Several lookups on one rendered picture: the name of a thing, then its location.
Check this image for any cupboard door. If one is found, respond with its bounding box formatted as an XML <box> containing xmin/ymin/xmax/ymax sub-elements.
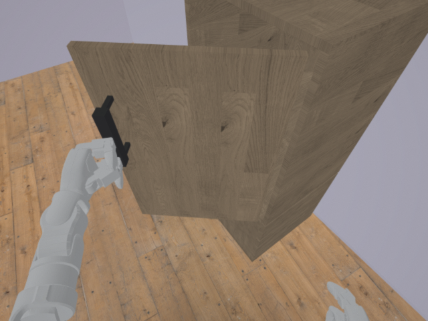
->
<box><xmin>67</xmin><ymin>41</ymin><xmax>308</xmax><ymax>222</ymax></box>

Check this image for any robot left hand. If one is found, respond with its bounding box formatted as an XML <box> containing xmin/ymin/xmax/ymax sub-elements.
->
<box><xmin>60</xmin><ymin>137</ymin><xmax>123</xmax><ymax>201</ymax></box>

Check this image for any robot right hand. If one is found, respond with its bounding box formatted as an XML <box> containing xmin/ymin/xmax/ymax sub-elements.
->
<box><xmin>326</xmin><ymin>282</ymin><xmax>370</xmax><ymax>321</ymax></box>

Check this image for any robot left forearm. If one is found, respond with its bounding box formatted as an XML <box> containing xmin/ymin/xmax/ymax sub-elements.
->
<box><xmin>9</xmin><ymin>191</ymin><xmax>90</xmax><ymax>321</ymax></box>

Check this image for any handle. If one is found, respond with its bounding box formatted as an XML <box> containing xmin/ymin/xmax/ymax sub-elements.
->
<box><xmin>92</xmin><ymin>96</ymin><xmax>130</xmax><ymax>167</ymax></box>

